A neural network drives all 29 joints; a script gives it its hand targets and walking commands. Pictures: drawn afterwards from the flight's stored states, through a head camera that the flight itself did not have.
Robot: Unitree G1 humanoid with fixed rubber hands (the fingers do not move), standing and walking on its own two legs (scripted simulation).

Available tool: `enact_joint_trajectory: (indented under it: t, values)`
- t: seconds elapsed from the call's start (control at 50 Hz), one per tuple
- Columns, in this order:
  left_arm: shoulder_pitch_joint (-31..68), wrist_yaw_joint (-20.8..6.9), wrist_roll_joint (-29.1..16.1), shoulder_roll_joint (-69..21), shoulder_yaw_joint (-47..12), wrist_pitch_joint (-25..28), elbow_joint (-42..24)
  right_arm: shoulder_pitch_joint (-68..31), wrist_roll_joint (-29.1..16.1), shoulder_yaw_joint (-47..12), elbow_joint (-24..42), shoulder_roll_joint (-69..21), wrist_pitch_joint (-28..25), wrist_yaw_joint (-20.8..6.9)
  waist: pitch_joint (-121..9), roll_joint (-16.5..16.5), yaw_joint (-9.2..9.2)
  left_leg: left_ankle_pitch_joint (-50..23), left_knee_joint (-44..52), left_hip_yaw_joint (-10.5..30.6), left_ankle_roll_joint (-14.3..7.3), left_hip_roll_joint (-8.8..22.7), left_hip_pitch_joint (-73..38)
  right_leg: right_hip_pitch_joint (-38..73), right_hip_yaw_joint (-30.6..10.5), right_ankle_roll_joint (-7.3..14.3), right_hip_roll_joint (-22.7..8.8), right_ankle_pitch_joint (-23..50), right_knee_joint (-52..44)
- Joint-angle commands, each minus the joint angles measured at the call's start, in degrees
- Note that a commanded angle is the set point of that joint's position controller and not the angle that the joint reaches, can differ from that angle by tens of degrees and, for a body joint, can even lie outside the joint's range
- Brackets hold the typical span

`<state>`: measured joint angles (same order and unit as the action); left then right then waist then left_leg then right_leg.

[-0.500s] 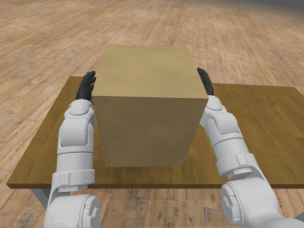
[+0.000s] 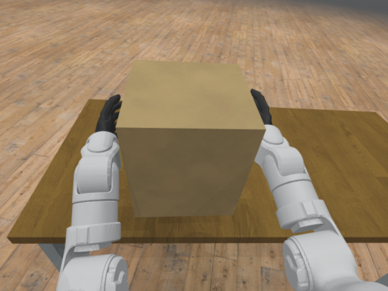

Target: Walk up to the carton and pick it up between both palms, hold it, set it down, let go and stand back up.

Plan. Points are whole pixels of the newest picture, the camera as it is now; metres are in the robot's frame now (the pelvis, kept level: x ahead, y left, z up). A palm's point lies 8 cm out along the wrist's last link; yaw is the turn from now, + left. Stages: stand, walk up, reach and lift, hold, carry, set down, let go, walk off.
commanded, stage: hold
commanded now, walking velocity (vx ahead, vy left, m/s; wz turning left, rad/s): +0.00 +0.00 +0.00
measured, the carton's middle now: (186, 141) +0.35 +0.01 +0.16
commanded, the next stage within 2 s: none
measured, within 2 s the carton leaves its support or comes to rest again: neither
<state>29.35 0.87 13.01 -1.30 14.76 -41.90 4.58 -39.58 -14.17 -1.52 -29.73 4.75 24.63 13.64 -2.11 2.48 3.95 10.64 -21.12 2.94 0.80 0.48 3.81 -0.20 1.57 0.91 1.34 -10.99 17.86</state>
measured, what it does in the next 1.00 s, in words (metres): stands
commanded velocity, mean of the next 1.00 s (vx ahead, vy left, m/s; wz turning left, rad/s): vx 0.00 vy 0.00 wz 0.00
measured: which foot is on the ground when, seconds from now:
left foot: down 0.00-1.00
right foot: down 0.00-1.00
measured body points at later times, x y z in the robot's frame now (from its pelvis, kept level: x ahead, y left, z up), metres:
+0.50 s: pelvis -0.01 +0.00 +0.00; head -0.06 +0.03 +0.45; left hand +0.36 +0.16 +0.19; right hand +0.37 -0.14 +0.20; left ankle +0.02 +0.13 -0.75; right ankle +0.00 -0.11 -0.75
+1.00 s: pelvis +0.00 +0.00 +0.00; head -0.06 +0.03 +0.45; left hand +0.36 +0.16 +0.18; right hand +0.38 -0.14 +0.20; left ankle +0.02 +0.13 -0.75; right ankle +0.00 -0.11 -0.75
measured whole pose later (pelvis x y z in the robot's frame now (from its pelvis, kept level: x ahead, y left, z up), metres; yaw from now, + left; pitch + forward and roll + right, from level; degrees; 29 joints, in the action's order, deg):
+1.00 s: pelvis +0.00 +0.00 +0.00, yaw +0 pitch -6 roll -1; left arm 29.5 0.9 13.1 -1.2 14.6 -41.9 4.6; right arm -39.7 -14.2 -1.6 -29.8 4.8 24.5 13.4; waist -2.2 2.5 4.0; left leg 10.7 -21.2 2.9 0.7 0.5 4.0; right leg -0.4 1.5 0.9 1.4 -11.0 17.8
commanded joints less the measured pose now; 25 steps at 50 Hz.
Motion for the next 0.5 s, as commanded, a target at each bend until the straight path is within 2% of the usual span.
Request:
enact_joint_trajectory:
  t: [0.0,0.28,0.48]
  values:
    - [50.41,-8.05,-9.84,-31.33,-31.11,5.19,-11.08,-44.66,-5.75,-21.21,21.95,-38.39,-3.53,-6.1,-23.05,-4.5,0.37,-18.42,0.9,-2.37,1.3,-3.09,-9.16,0.91,1.33,-4.54,1.71,16.78,-1.69]
    - [51.76,-7.99,-9.45,-31.65,-30.39,5.46,-8.45,-46.66,-4.71,-20.19,20.27,-38.6,-3.95,-6.61,-22.98,-4.03,0.03,-15.38,1.42,-2.63,0.8,-2.95,-8.34,-0.28,1.48,-4.41,1.68,12.6,-2.09]
    - [52.78,-7.57,-9.87,-32.4,-30.89,5.72,-8.77,-47.19,-4.79,-19.86,19.28,-38.72,-4.35,-6.87,-23.89,-4.86,0.26,-15.79,1.12,-2.52,1.03,-2.68,-8.86,-0.76,1.67,-4.16,1.89,11.58,-2.02]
